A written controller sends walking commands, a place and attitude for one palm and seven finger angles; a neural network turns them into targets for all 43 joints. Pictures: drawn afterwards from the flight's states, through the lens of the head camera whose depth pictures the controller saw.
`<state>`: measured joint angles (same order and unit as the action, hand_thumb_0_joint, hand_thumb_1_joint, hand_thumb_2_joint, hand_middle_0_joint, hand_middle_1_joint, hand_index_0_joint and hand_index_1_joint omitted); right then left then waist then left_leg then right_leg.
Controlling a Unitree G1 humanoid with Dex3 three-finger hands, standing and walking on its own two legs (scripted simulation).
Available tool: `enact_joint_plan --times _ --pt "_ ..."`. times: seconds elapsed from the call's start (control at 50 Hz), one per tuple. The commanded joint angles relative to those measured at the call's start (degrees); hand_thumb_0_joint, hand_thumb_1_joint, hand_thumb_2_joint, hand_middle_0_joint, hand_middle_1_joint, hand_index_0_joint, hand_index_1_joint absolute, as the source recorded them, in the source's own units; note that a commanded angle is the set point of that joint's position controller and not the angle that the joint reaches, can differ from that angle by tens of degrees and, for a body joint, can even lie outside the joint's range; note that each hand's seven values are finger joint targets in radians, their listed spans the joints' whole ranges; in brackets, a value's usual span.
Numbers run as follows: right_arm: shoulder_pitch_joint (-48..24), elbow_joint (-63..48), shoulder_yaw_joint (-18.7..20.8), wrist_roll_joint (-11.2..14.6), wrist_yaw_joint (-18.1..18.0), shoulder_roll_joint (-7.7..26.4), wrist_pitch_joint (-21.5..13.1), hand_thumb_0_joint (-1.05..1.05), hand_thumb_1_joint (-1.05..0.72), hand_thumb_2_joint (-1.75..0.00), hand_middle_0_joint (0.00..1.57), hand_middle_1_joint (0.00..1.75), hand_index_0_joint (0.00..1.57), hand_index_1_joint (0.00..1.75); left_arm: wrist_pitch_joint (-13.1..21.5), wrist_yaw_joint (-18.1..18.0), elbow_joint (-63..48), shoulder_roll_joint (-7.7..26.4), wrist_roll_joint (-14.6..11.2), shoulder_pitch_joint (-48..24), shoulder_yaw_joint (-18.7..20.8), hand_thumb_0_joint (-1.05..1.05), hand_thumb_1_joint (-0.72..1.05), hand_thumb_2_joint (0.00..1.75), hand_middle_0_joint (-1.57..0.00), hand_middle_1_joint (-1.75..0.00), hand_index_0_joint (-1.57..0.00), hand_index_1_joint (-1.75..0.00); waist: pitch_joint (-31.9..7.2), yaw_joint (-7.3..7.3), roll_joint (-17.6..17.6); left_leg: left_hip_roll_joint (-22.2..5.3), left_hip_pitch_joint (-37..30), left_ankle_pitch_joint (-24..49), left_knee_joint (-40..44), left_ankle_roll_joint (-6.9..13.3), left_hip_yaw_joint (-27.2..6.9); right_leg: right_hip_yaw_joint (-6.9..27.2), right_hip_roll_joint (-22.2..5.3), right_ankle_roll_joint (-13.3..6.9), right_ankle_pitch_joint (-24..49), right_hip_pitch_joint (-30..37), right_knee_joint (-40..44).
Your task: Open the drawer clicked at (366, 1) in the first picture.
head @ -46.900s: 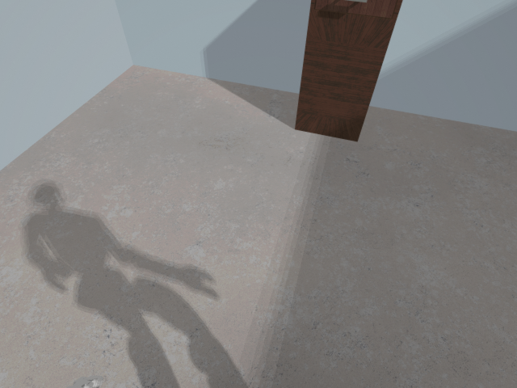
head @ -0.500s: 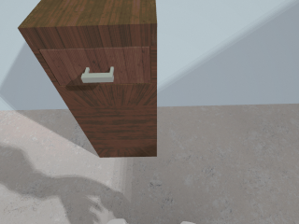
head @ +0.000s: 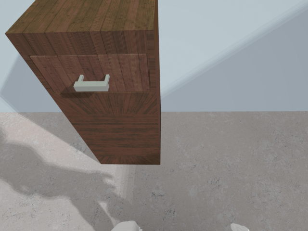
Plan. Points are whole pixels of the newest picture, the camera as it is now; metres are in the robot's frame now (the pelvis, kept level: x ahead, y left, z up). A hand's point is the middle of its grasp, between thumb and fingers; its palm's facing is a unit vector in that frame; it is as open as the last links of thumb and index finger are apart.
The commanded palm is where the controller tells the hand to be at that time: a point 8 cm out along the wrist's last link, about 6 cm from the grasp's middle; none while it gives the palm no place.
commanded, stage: come to a stop and stand still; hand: left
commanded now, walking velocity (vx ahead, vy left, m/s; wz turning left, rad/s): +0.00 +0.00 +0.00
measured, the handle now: (93, 81) +0.53 +0.25 +0.05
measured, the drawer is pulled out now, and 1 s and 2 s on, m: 0.00 0.00 0.00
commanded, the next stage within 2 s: look again from close up in 0.84 s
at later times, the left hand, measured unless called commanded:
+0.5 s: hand out of the picture +0.02 +0.19 -0.16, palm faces -0.01 -0.98 -0.22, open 7.3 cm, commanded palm none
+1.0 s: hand out of the picture -0.02 +0.20 -0.16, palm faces -0.01 -0.98 -0.21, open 7.4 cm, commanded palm none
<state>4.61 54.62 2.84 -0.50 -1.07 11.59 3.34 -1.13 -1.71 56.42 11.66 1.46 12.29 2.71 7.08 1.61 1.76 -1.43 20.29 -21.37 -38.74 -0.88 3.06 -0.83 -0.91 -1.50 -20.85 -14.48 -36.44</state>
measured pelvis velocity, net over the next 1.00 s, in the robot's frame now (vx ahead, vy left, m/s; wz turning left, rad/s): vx -0.02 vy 0.02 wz -0.03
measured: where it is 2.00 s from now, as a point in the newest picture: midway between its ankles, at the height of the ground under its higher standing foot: outside the picture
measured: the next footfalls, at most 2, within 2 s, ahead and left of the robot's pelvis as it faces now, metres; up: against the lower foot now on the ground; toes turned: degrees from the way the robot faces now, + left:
left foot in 0.20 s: +0.02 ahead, +0.13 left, +0.00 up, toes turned +1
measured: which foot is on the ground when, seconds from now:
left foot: up 0.00-0.18, down 0.20-1.00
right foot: down 0.00-1.00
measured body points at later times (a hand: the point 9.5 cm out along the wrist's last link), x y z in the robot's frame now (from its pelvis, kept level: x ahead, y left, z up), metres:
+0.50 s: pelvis -0.02 +0.01 +0.01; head +0.00 +0.01 +0.46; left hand +0.02 +0.24 -0.14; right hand -0.01 -0.22 -0.15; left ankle -0.02 +0.12 -0.72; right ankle -0.02 -0.10 -0.72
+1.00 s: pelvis -0.02 +0.02 +0.01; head +0.00 +0.02 +0.46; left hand -0.01 +0.25 -0.14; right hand -0.01 -0.21 -0.15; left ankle -0.02 +0.12 -0.72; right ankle -0.02 -0.10 -0.72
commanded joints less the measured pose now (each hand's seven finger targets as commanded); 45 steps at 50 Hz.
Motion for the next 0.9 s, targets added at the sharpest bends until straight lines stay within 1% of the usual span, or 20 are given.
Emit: enact_joint_plan --times 0.0,0.04,0.1,0.14,0.16,0.18,0.2,0.22,0.32,0.34,0.36,0.38,0.4,0.46,0.48,0.56,0.58,0.64,0.76,0.88 --pt "3.1 -1.7 1.3 0.1 0.2 3.7 0.1 0.0 -0.9 -0.9 0.2 0.3 0.2 0.3 1.1 -0.7 -2.5 8.9 0.3 0.4 1.5 0.0 0.9 0.9 -0.2 -0.3 -0.2 -0.3 -5.1 -2.01 -15.0 0.4 1.7 -8.6 -17.1 0.5 -5.4 15.0 -16.0 -10.3 37.5 1.7 16.1" --pt "3.1 -0.7 0.9 0.5 0.3 3.3 -0.4 0.0 -0.9 -0.9 0.2 0.3 0.2 0.3 1.2 -0.8 -2.4 8.5 0.2 0.7 1.5 0.0 0.9 0.9 -0.2 -0.3 -0.2 -0.3 -5.1 -1.79 -12.8 0.3 0.8 -7.7 -11.4 0.2 -4.3 10.8 -13.9 -9.1 42.7 4.9 14.7" --pt "6.0 1.5 0.0 0.4 0.1 2.2 -1.4 0.0 -0.9 -0.9 0.2 0.3 0.2 0.3 1.4 -0.8 -1.2 8.8 -0.4 2.4 1.6 0.0 0.9 0.9 -0.2 -0.3 -0.2 -0.3 -7.3 -1.66 -8.9 0.3 -4.4 0.2 5.8 0.0 -2.3 8.8 -11.5 -7.3 41.1 9.7 12.2" --pt "9.3 3.4 -0.3 0.1 -0.2 3.5 -2.6 0.0 -0.9 -0.9 0.2 0.3 0.2 0.3 1.4 -0.8 -0.5 7.3 -1.2 1.9 1.1 0.0 0.9 0.9 -0.2 -0.3 -0.2 -0.3 -8.6 -2.61 -5.4 -2.6 -13.4 18.2 17.9 1.2 -5.3 6.8 -8.4 -3.0 32.5 5.8 9.4" --pt "8.5 3.7 -0.3 -0.4 -0.5 5.5 -3.1 0.0 -0.9 -0.9 0.2 0.3 0.2 0.3 1.4 -0.5 -0.3 5.7 -1.5 3.3 0.5 0.0 0.9 0.9 -0.2 -0.3 -0.2 -0.3 -9.5 -1.05 1.2 -7.3 -15.0 28.4 16.3 3.1 -9.1 4.8 -5.2 -0.4 24.6 4.4 10.4" --pt "7.8 3.7 -0.4 -0.4 -0.5 6.2 -3.0 0.0 -0.9 -0.9 0.2 0.3 0.2 0.3 1.1 -0.7 0.0 4.8 -1.0 3.8 0.2 0.0 0.9 0.9 -0.2 -0.3 -0.2 -0.3 -8.6 -0.42 1.0 -9.5 -11.9 25.0 16.4 4.0 -10.0 4.0 -3.9 0.2 14.5 5.1 13.0" --pt "7.3 4.1 -0.8 -0.5 -0.8 5.7 -3.1 0.0 -0.9 -0.9 0.2 0.3 0.2 0.3 1.4 -0.4 0.5 4.7 -1.1 2.9 0.1 0.0 0.9 0.9 -0.2 -0.3 -0.2 -0.3 -7.3 -0.65 -1.8 -7.6 -10.8 22.5 15.4 3.2 -8.0 4.4 -4.0 0.1 17.1 5.4 15.0" --pt "8.0 5.2 -1.0 -0.4 -0.8 4.9 -3.2 0.0 -0.9 -0.9 0.2 0.3 0.2 0.3 1.2 -0.3 1.2 5.3 -1.2 1.2 0.1 0.0 0.9 0.9 -0.2 -0.3 -0.2 -0.3 -7.3 -1.46 1.9 -6.0 -11.0 22.1 16.3 2.2 -7.0 4.3 -4.7 -0.3 19.3 6.6 14.3" --pt "10.4 7.2 -1.6 -0.4 -1.0 3.7 -3.2 0.0 -0.9 -0.9 0.2 0.3 0.2 0.3 1.4 0.0 3.6 5.0 -1.3 1.5 -0.4 0.0 0.9 0.9 -0.2 -0.3 -0.2 -0.3 -5.5 -1.46 0.7 -4.9 -10.0 14.2 19.3 1.4 -5.9 4.7 -4.7 -0.7 14.5 7.4 17.5" --pt "5.3 3.2 -0.9 0.4 -0.4 5.3 -4.7 0.0 -0.9 -0.9 0.2 0.3 0.2 0.3 3.6 -2.7 5.1 5.6 -0.5 9.8 -0.7 0.0 0.9 0.9 -0.2 -0.3 -0.2 -0.3 -10.3 1.69 -0.2 -4.3 -10.4 16.2 4.7 0.1 -1.7 9.6 -9.7 1.2 46.0 7.6 13.9" --pt "10.0 1.3 -1.4 0.2 -0.1 1.9 -4.2 0.0 -0.9 -0.9 0.2 0.3 0.2 0.3 4.2 -2.4 2.4 8.8 -0.8 5.5 -0.5 0.0 0.9 0.9 -0.2 -0.3 -0.2 -0.3 -13.4 -2.53 -1.0 -1.7 -5.8 2.0 5.6 0.4 -2.9 12.8 -12.9 -2.0 41.5 11.3 13.1" --pt "10.7 1.5 -1.6 -0.1 0.2 1.2 -3.5 0.0 -0.9 -0.9 0.2 0.3 0.2 0.3 4.3 -2.0 1.2 8.8 -0.8 3.7 -0.5 0.0 0.9 0.9 -0.2 -0.3 -0.2 -0.3 -12.1 -2.25 -1.7 -1.9 -6.7 1.6 6.0 0.5 -2.2 12.2 -12.4 -4.0 28.4 7.8 14.7" --pt "12.8 1.1 -1.6 -0.2 0.2 1.6 -3.7 0.0 -0.9 -0.9 0.2 0.3 0.2 0.3 4.0 -1.7 0.3 8.0 -0.7 1.9 -0.6 0.0 0.9 0.9 -0.2 -0.3 -0.2 -0.3 -9.8 -3.58 -2.4 -1.6 -8.5 3.9 8.3 0.9 -2.9 10.1 -10.3 -4.3 16.9 2.6 14.7" --pt "14.1 1.0 -1.9 -0.6 0.1 3.0 -4.5 0.0 -0.9 -0.9 0.2 0.3 0.2 0.3 2.9 -0.9 -0.3 5.4 -0.7 1.8 -1.3 0.0 0.9 0.9 -0.2 -0.3 -0.2 -0.3 -2.6 -2.93 1.8 -4.1 -5.4 9.3 14.2 2.5 -6.5 6.0 -4.0 -2.0 4.4 -2.4 12.7" --pt "14.5 0.9 -2.1 -0.7 0.1 3.2 -4.7 0.0 -0.9 -0.9 0.2 0.3 0.2 0.3 2.6 -0.8 -0.2 5.1 -0.6 2.5 -1.4 0.0 0.9 0.9 -0.2 -0.3 -0.2 -0.3 -2.3 -2.33 3.0 -4.9 -3.7 9.2 15.7 3.3 -7.8 4.4 -2.7 -1.5 4.1 -0.8 11.4" --pt "13.8 0.8 -2.2 -0.7 -0.2 4.6 -4.7 0.0 -0.9 -0.9 0.2 0.3 0.2 0.3 2.1 -0.3 0.7 3.9 -0.8 4.7 -2.0 0.0 0.9 0.9 -0.2 -0.3 -0.2 -0.3 -0.9 -1.48 -2.0 -4.8 -1.4 1.9 18.9 3.6 -8.3 4.3 -2.3 -0.9 3.7 0.2 11.1" --pt "13.9 1.1 -2.0 -0.8 -0.1 4.7 -4.9 0.0 -0.9 -0.9 0.2 0.3 0.2 0.3 2.0 -0.2 0.7 3.9 -0.7 4.4 -2.1 0.0 0.9 0.9 -0.2 -0.3 -0.2 -0.3 -0.6 -1.54 0.3 -4.9 -1.5 1.6 20.2 3.6 -8.8 4.3 -2.2 -0.9 3.9 -0.1 10.7" --pt "13.8 1.9 -2.1 -0.7 -0.2 5.1 -5.2 0.0 -0.9 -0.9 0.2 0.3 0.2 0.3 2.0 -0.2 1.1 3.9 -0.7 5.3 -2.1 0.0 0.9 0.9 -0.2 -0.3 -0.2 -0.3 -2.1 -1.0 -0.4 -5.5 -2.2 1.5 21.5 4.0 -9.0 3.7 -2.3 -0.5 6.3 1.2 10.2" --pt "13.9 3.7 -2.1 -0.6 -0.3 5.1 -5.5 0.0 -0.9 -0.9 0.2 0.3 0.2 0.3 2.3 0.0 2.4 4.0 -0.6 5.9 -2.1 0.0 0.9 0.9 -0.2 -0.3 -0.2 -0.3 -2.9 -1.3 -1.5 -4.9 -4.6 4.0 20.9 3.9 -7.9 4.8 -3.0 -0.5 7.9 0.8 11.4" --pt "13.3 5.2 -2.1 -0.3 -0.6 5.1 -6.0 0.0 -0.9 -0.9 0.2 0.3 0.2 0.3 2.8 -0.1 3.8 4.6 -0.6 6.2 -2.1 0.0 0.9 0.9 -0.2 -0.3 -0.2 -0.3 -5.5 -1.48 -2.2 -4.7 -9.1 13.2 18.3 3.7 -6.0 5.5 -4.0 -0.5 13.2 1.4 11.8"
